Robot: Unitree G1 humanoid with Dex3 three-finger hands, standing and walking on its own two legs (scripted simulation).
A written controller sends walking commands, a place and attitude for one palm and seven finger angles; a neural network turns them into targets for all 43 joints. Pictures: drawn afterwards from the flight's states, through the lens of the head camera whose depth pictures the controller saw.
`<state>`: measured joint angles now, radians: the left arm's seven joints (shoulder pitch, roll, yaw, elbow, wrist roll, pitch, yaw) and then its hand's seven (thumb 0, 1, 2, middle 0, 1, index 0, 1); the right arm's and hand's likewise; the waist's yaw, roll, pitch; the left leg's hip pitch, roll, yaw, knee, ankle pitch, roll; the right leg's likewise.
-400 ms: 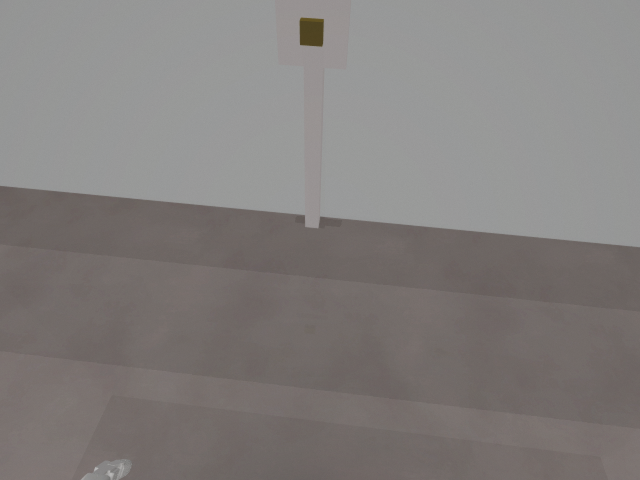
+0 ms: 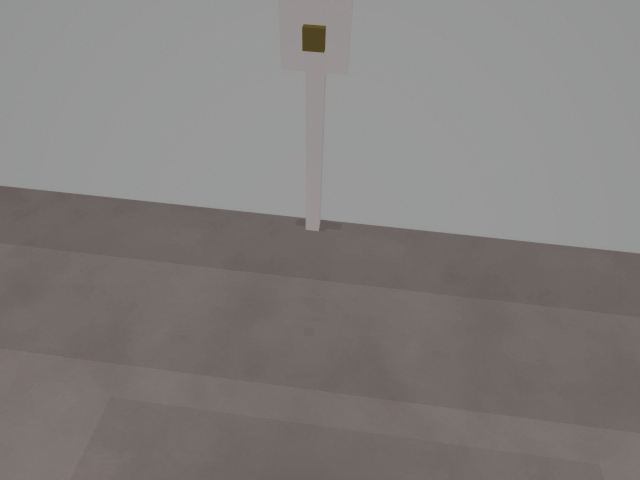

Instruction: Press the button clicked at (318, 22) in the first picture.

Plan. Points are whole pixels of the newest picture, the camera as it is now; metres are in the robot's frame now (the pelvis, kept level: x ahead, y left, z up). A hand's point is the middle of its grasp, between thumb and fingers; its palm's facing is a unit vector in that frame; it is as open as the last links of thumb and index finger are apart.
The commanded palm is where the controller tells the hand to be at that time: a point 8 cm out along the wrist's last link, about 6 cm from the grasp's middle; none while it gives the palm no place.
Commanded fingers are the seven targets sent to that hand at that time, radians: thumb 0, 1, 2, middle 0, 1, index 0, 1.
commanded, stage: stand and wait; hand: left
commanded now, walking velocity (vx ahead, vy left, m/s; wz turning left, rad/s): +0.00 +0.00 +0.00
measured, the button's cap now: (314, 38) +1.22 +0.10 +0.06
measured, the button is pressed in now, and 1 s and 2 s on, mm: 0 0 0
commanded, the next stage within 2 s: look at it before walking up in 0.42 s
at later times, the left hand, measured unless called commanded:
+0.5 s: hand out of the picture +0.06 +0.24 -0.15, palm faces -0.03 -0.95 -0.33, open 7.4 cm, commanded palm none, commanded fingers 0.00 0.90 0.90 -0.20 -0.30 -0.20 -0.30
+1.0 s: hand out of the picture +0.06 +0.24 -0.15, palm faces -0.03 -0.94 -0.33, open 7.4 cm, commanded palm none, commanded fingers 0.00 0.90 0.90 -0.20 -0.30 -0.20 -0.30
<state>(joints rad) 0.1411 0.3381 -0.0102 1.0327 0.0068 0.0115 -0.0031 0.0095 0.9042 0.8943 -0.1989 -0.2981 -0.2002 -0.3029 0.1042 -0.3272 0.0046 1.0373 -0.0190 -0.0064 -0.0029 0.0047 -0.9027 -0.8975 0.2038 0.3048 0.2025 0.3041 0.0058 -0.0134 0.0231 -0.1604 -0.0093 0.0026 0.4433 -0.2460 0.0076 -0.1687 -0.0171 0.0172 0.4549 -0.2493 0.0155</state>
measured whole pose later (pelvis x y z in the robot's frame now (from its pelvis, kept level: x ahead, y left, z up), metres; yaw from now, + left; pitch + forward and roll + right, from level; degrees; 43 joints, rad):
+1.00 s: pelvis -0.01 +0.00 +0.00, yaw +0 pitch -2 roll +0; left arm 0.14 0.35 -0.01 1.09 0.01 0.00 0.00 0.01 0.90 0.89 -0.20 -0.30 -0.20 -0.30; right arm 0.12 -0.33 0.00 1.11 -0.01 -0.01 0.00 0.00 -0.90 -0.90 0.20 0.30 0.20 0.30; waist 0.00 -0.01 0.03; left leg -0.14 0.00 0.01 0.38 -0.20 0.00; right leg -0.15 -0.01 0.02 0.38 -0.20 0.01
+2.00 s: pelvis +0.27 +0.03 -0.03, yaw -11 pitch -2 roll -1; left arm 0.42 0.17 0.05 1.15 0.01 -0.03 0.01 0.01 0.91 0.89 -0.20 -0.30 -0.20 -0.30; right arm 0.12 -0.15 -0.03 0.99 -0.03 -0.07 0.00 0.00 -0.91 -0.90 0.20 0.30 0.20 0.30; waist 0.03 -0.05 0.08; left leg -0.43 0.06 0.19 0.73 -0.27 0.08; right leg -0.25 -0.02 0.04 1.24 -0.44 -0.04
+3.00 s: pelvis +0.47 +0.02 -0.01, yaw -11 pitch +0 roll -2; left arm 0.19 0.24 0.08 1.01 0.02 0.06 0.02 0.00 0.91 0.89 -0.19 -0.30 -0.19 -0.30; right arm 0.23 -0.17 -0.04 0.98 -0.03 0.00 -0.02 0.00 -0.92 -0.90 0.20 0.30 0.20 0.30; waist 0.00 -0.04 0.05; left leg -0.31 0.03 0.11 0.57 -0.27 0.06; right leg -0.46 -0.08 -0.07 1.08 -0.42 0.06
